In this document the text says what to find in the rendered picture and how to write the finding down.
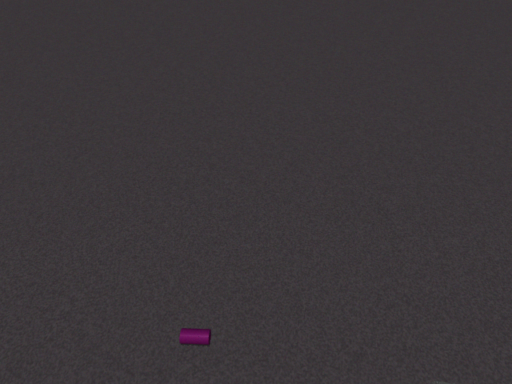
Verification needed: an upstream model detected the can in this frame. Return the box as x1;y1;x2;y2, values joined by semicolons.
179;328;211;345

